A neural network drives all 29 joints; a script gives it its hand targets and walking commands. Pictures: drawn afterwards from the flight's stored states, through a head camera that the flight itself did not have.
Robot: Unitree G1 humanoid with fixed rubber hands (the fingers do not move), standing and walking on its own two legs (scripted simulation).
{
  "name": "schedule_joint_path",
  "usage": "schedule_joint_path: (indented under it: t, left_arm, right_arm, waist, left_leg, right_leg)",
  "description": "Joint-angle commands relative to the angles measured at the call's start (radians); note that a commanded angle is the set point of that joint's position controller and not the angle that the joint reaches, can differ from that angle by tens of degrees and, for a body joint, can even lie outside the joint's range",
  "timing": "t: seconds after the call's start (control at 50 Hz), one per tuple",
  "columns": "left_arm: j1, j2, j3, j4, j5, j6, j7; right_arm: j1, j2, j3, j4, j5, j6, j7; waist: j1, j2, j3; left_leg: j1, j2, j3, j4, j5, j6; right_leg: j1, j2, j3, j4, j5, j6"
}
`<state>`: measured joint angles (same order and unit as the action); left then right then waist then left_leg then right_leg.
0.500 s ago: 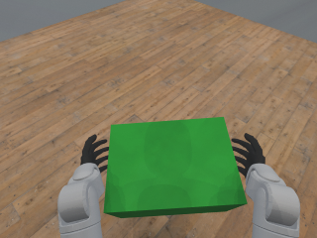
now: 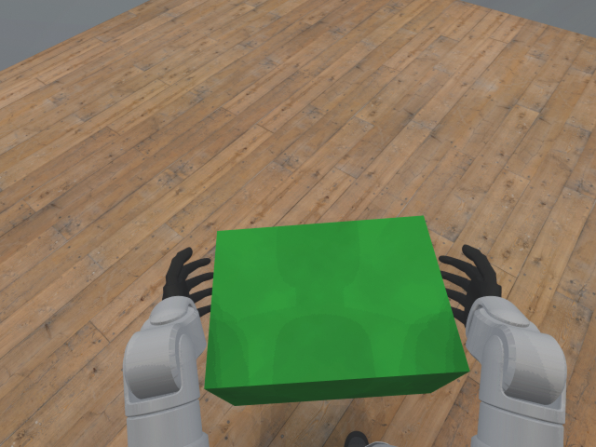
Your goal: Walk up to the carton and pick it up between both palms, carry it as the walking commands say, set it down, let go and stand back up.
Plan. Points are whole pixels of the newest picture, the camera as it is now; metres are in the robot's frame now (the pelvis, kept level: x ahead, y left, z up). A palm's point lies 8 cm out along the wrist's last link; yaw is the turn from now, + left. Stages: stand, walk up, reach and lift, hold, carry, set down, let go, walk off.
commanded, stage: carry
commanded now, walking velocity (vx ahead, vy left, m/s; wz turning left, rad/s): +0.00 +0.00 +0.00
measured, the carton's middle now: (326, 313) +0.30 -0.01 -0.03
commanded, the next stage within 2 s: none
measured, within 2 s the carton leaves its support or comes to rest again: neither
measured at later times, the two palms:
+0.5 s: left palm (175, 232) +0.38 +0.19 +0.07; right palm (455, 228) +0.37 -0.17 +0.08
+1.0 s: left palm (162, 253) +0.35 +0.21 +0.06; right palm (443, 248) +0.35 -0.16 +0.07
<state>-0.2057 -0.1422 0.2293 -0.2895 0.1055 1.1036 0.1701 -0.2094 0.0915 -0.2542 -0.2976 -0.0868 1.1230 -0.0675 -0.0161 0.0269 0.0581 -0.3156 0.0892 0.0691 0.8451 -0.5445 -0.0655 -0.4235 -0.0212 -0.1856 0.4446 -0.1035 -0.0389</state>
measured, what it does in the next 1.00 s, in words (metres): steps on the spot: left foot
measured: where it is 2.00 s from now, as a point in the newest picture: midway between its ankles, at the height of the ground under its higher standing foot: outside the picture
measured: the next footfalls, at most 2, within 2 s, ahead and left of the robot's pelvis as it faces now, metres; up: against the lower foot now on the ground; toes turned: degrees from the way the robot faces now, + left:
left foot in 0.08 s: +0.06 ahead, +0.10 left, +0.00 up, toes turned +7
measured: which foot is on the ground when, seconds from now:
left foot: up 0.00-0.06, down 0.08-1.00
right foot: down 0.00-1.00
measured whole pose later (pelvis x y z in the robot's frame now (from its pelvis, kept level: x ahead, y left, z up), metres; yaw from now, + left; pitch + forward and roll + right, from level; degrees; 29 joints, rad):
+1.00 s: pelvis +0.09 +0.02 +0.00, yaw +0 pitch +3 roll -1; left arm -0.16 -0.10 0.23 -0.18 0.11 1.06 0.14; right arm -0.15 0.13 -0.22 -0.20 -0.15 1.05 -0.07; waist -0.01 -0.01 -0.09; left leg -0.21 0.01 0.17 0.57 -0.41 0.05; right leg -0.32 -0.08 -0.16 0.59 -0.32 0.01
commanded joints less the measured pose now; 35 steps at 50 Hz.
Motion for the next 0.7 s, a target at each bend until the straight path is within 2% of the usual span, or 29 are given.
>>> schedule_joint_path:
  t: [0.0,0.02,0.06,0.08,0.1,0.12,0.14,0.16,0.2,0.28,0.36,0.46,0.54,0.62,0.68]
  left_arm:
    - [-0.487,-0.850,-0.799,-0.181,-0.442,0.015,-0.398]
    - [-0.472,-0.840,-0.807,-0.190,-0.445,0.015,-0.397]
    - [-0.427,-0.809,-0.822,-0.187,-0.444,0.020,-0.397]
    - [-0.411,-0.793,-0.828,-0.186,-0.440,0.023,-0.398]
    - [-0.437,-0.783,-0.847,-0.206,-0.451,0.030,-0.401]
    - [-0.454,-0.779,-0.861,-0.217,-0.460,0.038,-0.402]
    - [-0.438,-0.772,-0.860,-0.206,-0.457,0.046,-0.400]
    - [-0.421,-0.759,-0.852,-0.189,-0.449,0.053,-0.398]
    - [-0.412,-0.745,-0.843,-0.156,-0.439,0.067,-0.400]
    - [-0.374,-0.759,-0.822,-0.046,-0.419,0.082,-0.405]
    - [-0.419,-0.790,-0.808,-0.003,-0.423,0.076,-0.410]
    - [-0.470,-0.813,-0.788,0.018,-0.427,0.054,-0.409]
    - [-0.487,-0.827,-0.790,0.013,-0.434,0.035,-0.409]
    - [-0.490,-0.829,-0.792,0.003,-0.435,0.019,-0.411]
    - [-0.483,-0.819,-0.786,0.006,-0.425,0.008,-0.411]
  right_arm:
    - [-0.554,0.936,0.920,-0.205,0.489,-0.007,0.285]
    - [-0.530,0.920,0.915,-0.214,0.474,-0.008,0.277]
    - [-0.460,0.884,0.902,-0.216,0.434,-0.007,0.266]
    - [-0.436,0.873,0.895,-0.211,0.419,-0.005,0.265]
    - [-0.425,0.867,0.883,-0.204,0.410,-0.008,0.264]
    - [-0.411,0.860,0.867,-0.179,0.395,-0.003,0.265]
    - [-0.395,0.852,0.855,-0.154,0.387,0.007,0.268]
    - [-0.393,0.852,0.859,-0.138,0.391,0.015,0.274]
    - [-0.370,0.846,0.856,-0.104,0.379,0.026,0.276]
    - [-0.375,0.839,0.835,-0.025,0.365,0.046,0.287]
    - [-0.452,0.852,0.834,-0.004,0.386,0.046,0.298]
    - [-0.503,0.866,0.826,0.008,0.402,0.026,0.303]
    - [-0.500,0.872,0.820,0.008,0.400,0.007,0.299]
    - [-0.497,0.871,0.819,-0.002,0.394,-0.011,0.293]
    - [-0.488,0.865,0.813,0.002,0.384,-0.024,0.291]
  waist:
    - [0.027,-0.212,-0.634]
    - [0.024,-0.209,-0.653]
    - [0.009,-0.152,-0.651]
    - [0.007,-0.120,-0.645]
    - [0.012,-0.069,-0.603]
    - [0.017,-0.013,-0.584]
    - [0.015,0.015,-0.589]
    - [0.012,0.022,-0.591]
    - [0.008,0.003,-0.570]
    - [0.006,-0.016,-0.511]
    - [0.008,-0.022,-0.457]
    - [0.011,0.002,-0.451]
    - [0.011,0.015,-0.484]
    - [0.010,0.009,-0.502]
    - [0.008,0.005,-0.500]
  left_leg:
    - [0.011,-0.014,-0.007,-0.239,0.097,0.031]
    - [0.059,-0.018,0.011,-0.308,0.150,0.037]
    - [0.175,-0.010,0.032,-0.481,0.384,0.043]
    - [0.235,0.027,0.005,-0.506,0.473,0.055]
    - [0.209,0.072,-0.043,-0.501,0.541,0.071]
    - [0.217,0.080,-0.026,-0.406,0.696,0.075]
    - [0.258,0.079,-0.009,-0.374,0.750,0.069]
    - [0.298,0.073,0.004,-0.364,0.767,0.064]
    - [0.241,0.064,-0.005,-0.366,0.759,0.059]
    - [0.201,0.057,0.006,-0.331,0.870,0.051]
    - [0.192,0.066,0.002,-0.327,0.930,0.050]
    - [0.197,0.081,-0.001,-0.316,0.975,0.058]
    - [0.201,0.081,0.000,-0.286,0.994,0.064]
    - [0.208,0.077,0.001,-0.276,0.962,0.067]
    - [0.220,0.080,-0.003,-0.287,0.947,0.072]
  right_leg:
    - [0.500,-0.295,0.219,-0.061,0.591,-0.091]
    - [0.493,-0.294,0.214,-0.051,0.553,-0.089]
    - [0.432,-0.245,0.170,-0.016,0.433,-0.050]
    - [0.380,-0.223,0.156,0.001,0.380,-0.027]
    - [0.368,-0.197,0.127,0.018,0.372,-0.005]
    - [0.357,-0.165,0.116,0.017,0.353,0.004]
    - [0.331,-0.163,0.134,0.031,0.393,0.002]
    - [0.297,-0.163,0.147,0.035,0.441,0.005]
    - [0.344,-0.176,0.135,0.055,0.507,-0.002]
    - [0.326,-0.167,0.119,0.117,0.610,-0.002]
    - [0.280,-0.150,0.098,0.135,0.529,0.008]
    - [0.259,-0.138,0.090,0.151,0.411,0.005]
    - [0.279,-0.140,0.096,0.166,0.403,-0.003]
    - [0.284,-0.146,0.101,0.173,0.409,-0.006]
    - [0.269,-0.146,0.101,0.173,0.365,-0.001]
